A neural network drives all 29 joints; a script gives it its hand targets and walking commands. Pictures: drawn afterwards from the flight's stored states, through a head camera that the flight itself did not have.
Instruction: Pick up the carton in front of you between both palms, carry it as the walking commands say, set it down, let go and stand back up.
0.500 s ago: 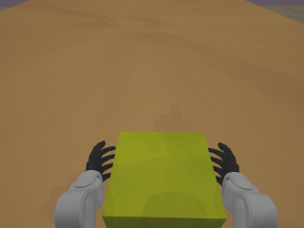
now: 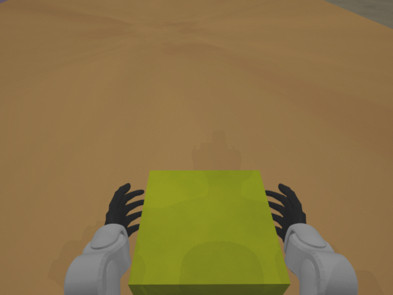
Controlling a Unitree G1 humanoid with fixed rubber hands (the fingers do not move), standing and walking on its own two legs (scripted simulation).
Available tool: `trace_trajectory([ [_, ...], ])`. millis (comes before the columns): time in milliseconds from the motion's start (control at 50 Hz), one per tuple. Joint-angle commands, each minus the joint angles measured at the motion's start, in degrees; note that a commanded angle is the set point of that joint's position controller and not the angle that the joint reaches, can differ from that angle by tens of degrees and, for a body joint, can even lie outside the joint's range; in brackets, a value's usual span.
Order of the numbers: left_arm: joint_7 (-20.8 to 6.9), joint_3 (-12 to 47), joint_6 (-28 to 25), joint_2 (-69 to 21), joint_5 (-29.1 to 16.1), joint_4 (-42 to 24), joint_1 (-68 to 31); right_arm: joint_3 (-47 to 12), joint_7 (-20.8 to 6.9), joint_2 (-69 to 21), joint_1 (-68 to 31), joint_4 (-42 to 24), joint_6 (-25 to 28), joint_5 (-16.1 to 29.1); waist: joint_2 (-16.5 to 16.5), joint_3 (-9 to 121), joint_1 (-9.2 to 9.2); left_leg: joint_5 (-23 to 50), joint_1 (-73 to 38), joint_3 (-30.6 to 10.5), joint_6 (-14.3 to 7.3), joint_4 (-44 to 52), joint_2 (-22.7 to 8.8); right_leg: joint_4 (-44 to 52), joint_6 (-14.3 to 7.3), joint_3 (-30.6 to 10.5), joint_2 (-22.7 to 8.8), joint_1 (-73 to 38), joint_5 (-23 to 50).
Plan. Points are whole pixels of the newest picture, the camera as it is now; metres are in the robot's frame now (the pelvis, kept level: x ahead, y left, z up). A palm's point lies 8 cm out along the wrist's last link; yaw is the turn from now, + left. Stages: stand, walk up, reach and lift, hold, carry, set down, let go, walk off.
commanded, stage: carry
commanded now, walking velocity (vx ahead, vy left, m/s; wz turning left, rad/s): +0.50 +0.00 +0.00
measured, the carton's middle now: (204, 251) +0.22 +0.00 +0.01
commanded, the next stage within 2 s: none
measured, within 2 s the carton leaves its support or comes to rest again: neither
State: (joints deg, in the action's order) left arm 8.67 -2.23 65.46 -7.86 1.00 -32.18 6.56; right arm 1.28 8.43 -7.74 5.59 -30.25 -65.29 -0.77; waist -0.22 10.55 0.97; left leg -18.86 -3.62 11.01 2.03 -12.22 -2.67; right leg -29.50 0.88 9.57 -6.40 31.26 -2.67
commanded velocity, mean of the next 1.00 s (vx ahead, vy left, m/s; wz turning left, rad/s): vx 0.36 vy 0.00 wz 0.00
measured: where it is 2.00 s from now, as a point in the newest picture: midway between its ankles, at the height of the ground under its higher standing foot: (199, 222)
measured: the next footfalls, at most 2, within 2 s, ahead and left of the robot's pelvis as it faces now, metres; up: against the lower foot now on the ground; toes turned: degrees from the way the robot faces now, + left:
right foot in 0.04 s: +0.21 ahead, -0.12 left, +0.00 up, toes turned -11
left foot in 0.56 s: +0.55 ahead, +0.10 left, +0.00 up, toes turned +11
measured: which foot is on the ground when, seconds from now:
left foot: down 0.00-0.04, up 0.06-0.54, down 0.56-1.00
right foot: up 0.00-0.02, down 0.04-0.58, up 0.60-1.00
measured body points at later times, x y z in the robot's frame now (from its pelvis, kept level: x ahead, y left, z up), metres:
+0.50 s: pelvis +0.33 -0.02 +0.00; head +0.31 -0.02 +0.45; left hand +0.56 +0.14 +0.09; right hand +0.56 -0.17 +0.08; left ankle +0.48 +0.11 -0.71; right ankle +0.17 -0.12 -0.74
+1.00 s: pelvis +0.65 -0.01 +0.00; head +0.64 +0.00 +0.45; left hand +0.88 +0.15 +0.09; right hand +0.89 -0.16 +0.09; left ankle +0.51 +0.09 -0.74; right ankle +0.79 -0.11 -0.72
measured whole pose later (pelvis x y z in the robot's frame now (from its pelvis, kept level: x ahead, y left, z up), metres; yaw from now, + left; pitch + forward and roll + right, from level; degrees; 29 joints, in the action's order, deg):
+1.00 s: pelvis +0.65 -0.01 +0.00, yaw +0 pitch +2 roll +0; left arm 8.6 -1.3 65.1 -7.7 1.0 -35.4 6.5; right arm 1.3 7.8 -7.8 6.4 -34.0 -63.8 -0.5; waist -0.4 5.4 0.2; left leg -22.0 -1.0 11.4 1.4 -19.3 -3.2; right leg -26.9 0.9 11.4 -3.6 28.3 3.3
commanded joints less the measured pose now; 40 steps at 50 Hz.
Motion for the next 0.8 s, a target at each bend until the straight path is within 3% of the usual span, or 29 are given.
trace_trajectory([
  [0,0.52,28.69,0.0,-30.35,-9.13,-3.21,-17.77,-29.04,0.52,-30.13,-19.22,-6.69,0.03,9.31,7.07,-1.96,-0.82,23.54,5.69,-0.77,-5.99,-6.85,-10.94,2.77,-1.65,4.98,3.23,-10.54,-3.98],
  [20,0.73,28.1,0.08,-29.61,-9.23,-2.73,-16.99,-29.24,0.91,-29.62,-18.95,-6.82,-0.2,9.33,3.42,2.22,-1.57,27.89,9.97,1.75,-4.39,-18.96,-7.97,2.69,-2.0,5.65,5.35,-22.09,-7.82],
  [40,0.89,27.45,0.11,-29.03,-9.03,-2.64,-15.85,-29.45,1.17,-28.47,-19.72,-7.86,-0.48,9.72,-5.18,6.39,-2.74,20.65,19.06,2.35,-1.82,-34.47,-4.89,7.91,-3.61,-8.82,-3.73,-31.92,-16.11],
  [60,0.84,27.38,-0.05,-29.27,-9.34,-2.75,-17.11,-30.19,1.14,-29.49,-20.49,-9.55,-0.83,10.29,-21.0,10.97,-2.97,1.75,36.18,-0.28,0.87,-51.21,2.37,14.57,-10.92,-34.02,-16.66,-44.65,-18.5],
  [80,0.4,27.87,-0.08,-31.55,-10.02,-3.0,-16.17,-31.17,0.83,-30.87,-20.46,-9.53,-0.91,10.87,-18.96,9.26,-2.28,-7.68,42.54,-7.93,-0.54,-58.76,1.79,17.53,-11.76,-38.18,-18.2,-43.82,-7.77],
  [100,-0.23,28.52,-0.41,-34.15,-10.52,-4.3,-17.15,-31.68,0.32,-33.87,-20.4,-8.93,-0.63,10.96,-13.69,9.35,-2.0,-6.54,43.48,-10.46,-2.34,-62.07,-1.41,14.93,-11.26,-31.69,-17.21,-41.8,0.56],
  [120,-0.98,29.63,-1.03,-36.94,-11.06,-4.97,-18.46,-31.42,-0.27,-35.96,-20.47,-8.49,-0.06,10.62,-7.46,10.26,-1.95,-3.64,43.01,-11.08,-3.16,-61.26,-3.32,13.42,-10.13,-26.55,-15.96,-39.39,3.99],
  [140,-1.65,30.5,-1.69,-38.86,-11.31,-5.22,-20.34,-31.77,-0.85,-38.46,-20.9,-7.51,0.4,10.36,-4.08,9.12,-1.7,-0.27,41.32,-11.45,-3.21,-57.19,-5.08,14.59,-8.56,-22.33,-14.84,-35.33,4.4],
  [180,-2.85,32.32,-2.63,-41.13,-12.2,-6.07,-21.91,-32.14,-1.6,-41.81,-20.6,-6.95,1.56,9.64,-5.26,8.4,-1.44,4.35,37.95,-9.86,-2.95,-50.85,-5.19,17.96,-6.59,-16.41,-12.6,-30.98,-2.27],
  [260,-4.02,33.35,-2.85,-39.35,-12.83,-6.74,-20.2,-31.78,-1.3,-41.21,-18.54,-7.17,2.42,8.29,-7.14,4.21,-1.56,9.52,40.96,-6.72,-1.62,-39.22,-4.89,22.53,-7.8,-10.83,-11.07,-31.09,-6.16],
  [340,-3.18,31.7,-1.72,-35.14,-11.5,-5.89,-17.51,-30.95,-0.43,-37.54,-16.51,-6.93,1.25,7.73,-6.51,0.13,-1.72,14.99,41.86,-3.36,-0.94,-27.04,-3.85,22.2,-7.56,-5.81,-9.02,-33.71,1.78],
  [460,-1.4,29.33,-0.12,-32.03,-8.75,-3.42,-16.18,-30.45,-0.41,-33.79,-17.51,-6.78,-0.67,8.2,-8.8,-6.45,-1.97,17.87,37.05,0.58,-2.92,-16.54,-2.07,20.44,-6.39,-1.28,-8.17,-35.4,11.16],
  [500,-1.31,29.84,-0.11,-32.69,-8.62,-3.58,-16.81,-29.96,-0.68,-34.06,-17.3,-6.25,-0.63,8.4,-9.49,-3.2,-1.4,14.96,27.66,3.4,-3.83,-16.23,0.1,12.06,-5.12,1.36,-7.89,-35.28,22.81],
  [520,-1.35,30.38,-0.15,-33.0,-8.71,-3.88,-17.34,-29.59,-0.8,-34.48,-16.4,-5.49,-0.44,8.41,-8.03,0.26,-0.35,12.4,18.11,6.2,-3.98,-14.4,2.87,2.74,-3.66,4.53,-5.69,-32.78,27.17],
  [540,-1.42,30.79,-0.24,-33.19,-8.68,-4.5,-17.9,-29.24,-0.97,-34.67,-15.48,-5.02,-0.18,8.33,-3.93,4.46,0.85,9.44,4.77,2.33,-4.01,-14.07,0.87,-9.42,-2.14,4.66,-3.36,-24.77,21.46],
  [560,-1.61,31.87,-0.3,-33.68,-9.39,-6.27,-18.87,-28.94,-1.21,-34.62,-16.03,-4.77,0.38,8.28,10.84,10.12,1.32,0.43,-8.66,-23.98,-11.53,-8.4,-14.97,-29.1,1.05,3.24,2.2,-7.7,8.37],
  [580,-2.07,32.96,-0.48,-35.12,-10.31,-7.17,-19.5,-29.5,-1.63,-36.8,-15.23,-4.58,0.85,9.45,20.37,11.36,0.81,8.51,-12.91,-42.05,-16.0,0.73,-22.1,-41.69,1.04,-2.14,8.63,3.94,-23.02],
  [600,-2.53,34.35,-1.04,-38.48,-10.49,-6.04,-19.81,-30.42,-2.33,-39.02,-16.8,-6.34,1.25,10.36,14.66,10.06,0.65,17.39,-11.12,-35.35,-15.97,-1.18,-22.14,-48.22,-0.63,-8.63,4.25,6.78,-24.49],
  [620,-3.12,34.54,-1.67,-40.79,-10.47,-5.8,-19.85,-31.41,-3.07,-41.64,-17.59,-6.46,1.97,10.87,9.44,10.75,0.79,22.85,-7.68,-29.81,-14.68,-3.29,-20.12,-47.97,-2.09,-9.9,1.8,6.62,-22.35],
  [640,-3.58,34.52,-2.45,-43.06,-10.39,-4.88,-19.84,-32.21,-3.76,-43.54,-18.68,-6.8,2.72,11.11,4.07,9.22,0.5,23.8,-2.77,-24.51,-11.97,-2.89,-18.76,-43.62,-2.54,-10.34,-0.37,5.25,-18.7],
  [680,-4.03,34.41,-3.69,-45.5,-9.13,-3.21,-18.91,-33.6,-4.9,-45.14,-19.77,-6.67,3.81,11.47,4.62,8.46,-0.15,16.15,3.39,-17.79,-8.87,0.4,-16.35,-35.79,-2.31,-9.04,-1.35,1.59,-13.17],
  [720,-3.43,33.69,-4.1,-43.73,-7.05,-1.45,-15.2,-32.18,-5.06,-42.56,-14.25,-3.37,3.86,10.09,6.86,6.84,-0.02,11.55,4.68,-14.41,-8.77,3.27,-15.27,-28.95,-1.44,-6.73,-0.96,1.7,-11.06],
  [780,-2.59,32.84,-3.82,-41.55,-5.53,-1.48,-13.61,-31.8,-5.05,-39.31,-13.84,-4.47,3.52,10.0,8.11,2.23,-0.22,24.99,4.62,-7.91,-8.53,3.39,-13.52,-18.06,0.26,-3.05,0.24,3.2,-7.65],
])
